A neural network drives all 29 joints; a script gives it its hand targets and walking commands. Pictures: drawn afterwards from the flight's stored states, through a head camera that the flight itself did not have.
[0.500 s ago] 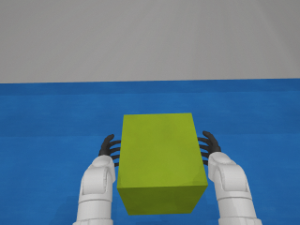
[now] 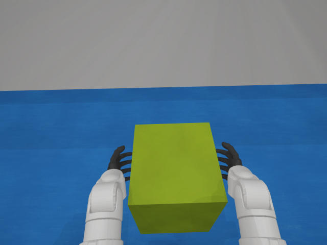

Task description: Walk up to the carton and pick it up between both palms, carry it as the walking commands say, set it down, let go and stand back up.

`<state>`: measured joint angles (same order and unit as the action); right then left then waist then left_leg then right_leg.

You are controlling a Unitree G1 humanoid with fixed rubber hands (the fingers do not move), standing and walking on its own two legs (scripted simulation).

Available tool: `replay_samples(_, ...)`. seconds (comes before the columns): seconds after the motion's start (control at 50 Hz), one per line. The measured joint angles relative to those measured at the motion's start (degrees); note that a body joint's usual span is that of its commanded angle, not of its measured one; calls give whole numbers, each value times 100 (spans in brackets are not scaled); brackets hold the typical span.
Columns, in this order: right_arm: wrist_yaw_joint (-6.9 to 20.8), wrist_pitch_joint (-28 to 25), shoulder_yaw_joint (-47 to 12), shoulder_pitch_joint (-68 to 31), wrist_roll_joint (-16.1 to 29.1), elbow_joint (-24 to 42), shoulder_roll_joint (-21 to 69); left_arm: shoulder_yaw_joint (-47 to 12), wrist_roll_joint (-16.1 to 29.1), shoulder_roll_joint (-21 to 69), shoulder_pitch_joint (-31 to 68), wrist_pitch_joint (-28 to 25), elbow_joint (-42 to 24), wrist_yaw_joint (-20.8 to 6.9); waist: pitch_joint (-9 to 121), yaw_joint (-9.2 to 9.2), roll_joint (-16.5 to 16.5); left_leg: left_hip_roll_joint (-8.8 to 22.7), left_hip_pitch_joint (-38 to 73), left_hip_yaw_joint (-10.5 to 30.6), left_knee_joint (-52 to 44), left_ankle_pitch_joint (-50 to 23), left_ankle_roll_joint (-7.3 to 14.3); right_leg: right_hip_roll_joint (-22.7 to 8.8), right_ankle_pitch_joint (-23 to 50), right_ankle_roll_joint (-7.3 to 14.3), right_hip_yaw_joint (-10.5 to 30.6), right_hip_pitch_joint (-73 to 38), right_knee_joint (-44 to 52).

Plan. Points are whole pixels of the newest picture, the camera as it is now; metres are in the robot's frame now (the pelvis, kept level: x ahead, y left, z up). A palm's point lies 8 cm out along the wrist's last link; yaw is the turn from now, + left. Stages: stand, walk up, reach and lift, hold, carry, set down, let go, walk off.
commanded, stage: carry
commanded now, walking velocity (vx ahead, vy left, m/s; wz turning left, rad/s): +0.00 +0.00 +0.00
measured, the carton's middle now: (173, 180) +0.31 +0.00 -0.03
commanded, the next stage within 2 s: hold in 0.02 s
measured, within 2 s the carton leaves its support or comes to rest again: neither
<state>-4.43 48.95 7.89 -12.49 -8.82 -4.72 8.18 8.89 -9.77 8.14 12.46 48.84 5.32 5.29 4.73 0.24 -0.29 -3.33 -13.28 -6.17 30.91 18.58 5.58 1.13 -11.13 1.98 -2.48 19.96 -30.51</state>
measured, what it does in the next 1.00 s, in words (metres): shifts its weight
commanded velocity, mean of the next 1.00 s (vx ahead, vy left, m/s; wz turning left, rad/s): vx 0.00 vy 0.00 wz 0.00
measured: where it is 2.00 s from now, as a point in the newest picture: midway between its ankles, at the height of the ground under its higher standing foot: outside the picture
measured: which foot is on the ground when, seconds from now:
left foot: down 0.00-1.00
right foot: down 0.00-1.00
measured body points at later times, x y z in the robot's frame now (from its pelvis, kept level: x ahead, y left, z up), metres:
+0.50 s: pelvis -0.03 -0.03 +0.00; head -0.09 -0.05 +0.45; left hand +0.28 +0.13 +0.05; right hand +0.29 -0.17 +0.05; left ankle -0.02 +0.05 -0.73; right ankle +0.05 -0.11 -0.73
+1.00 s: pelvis -0.04 -0.03 -0.01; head -0.01 -0.03 +0.44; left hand +0.30 +0.14 -0.03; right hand +0.30 -0.15 -0.02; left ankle -0.02 +0.05 -0.73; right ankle +0.05 -0.11 -0.73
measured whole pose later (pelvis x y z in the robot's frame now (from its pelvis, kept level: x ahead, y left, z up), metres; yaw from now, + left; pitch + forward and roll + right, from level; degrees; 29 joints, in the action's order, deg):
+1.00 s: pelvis -0.04 -0.03 -0.01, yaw +8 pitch +0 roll -1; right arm -4.4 25.0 26.5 -27.5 -18.5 -31.3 13.0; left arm 22.6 -19.8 5.7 32.7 21.1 43.3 0.8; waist -4.4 3.5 -0.2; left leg -4.2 -22.4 1.4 39.3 17.2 3.6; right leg 2.9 -10.6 2.6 -1.5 25.2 -35.5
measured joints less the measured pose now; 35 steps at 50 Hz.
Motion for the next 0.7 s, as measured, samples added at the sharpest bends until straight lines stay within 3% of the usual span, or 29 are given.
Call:
replay_samples(0.08,97,-314,85,104,-251,-217,-16,-61,-144,27,109,-397,540,-46,-275,-57,-42,7,388,92,-223,-90,-29,15,93,-11,-68,-445,287)
replay_samples(0.2,144,-540,130,429,-303,-169,-61,-310,-151,9,27,-777,936,-49,-491,322,-91,-142,763,623,-514,-332,-64,71,261,-93,191,-996,607)
replay_samples(0.3,197,-491,424,110,-385,-496,-19,-140,-273,66,302,-900,1411,-66,-470,420,-173,-141,870,702,-471,-357,-98,101,181,-83,215,-1160,638)
replay_samples(0.42,235,-605,913,-521,-596,-1160,119,475,-496,176,841,-1076,2035,-136,-545,424,-191,-69,922,682,-255,-317,-168,174,197,-6,214,-1236,500)
replay_samples(0.52,205,-833,1182,-872,-781,-1744,233,1010,-754,177,1208,-1240,2541,-283,-598,237,-30,-59,957,687,-105,-292,-196,188,107,62,197,-1219,237)
replay_samples(0.7,-32,-1323,1848,-1566,-1102,-2780,503,1523,-1075,-201,1805,-1765,3683,-529,-711,368,-35,-35,535,924,502,-89,-220,229,-42,131,-41,-955,-134)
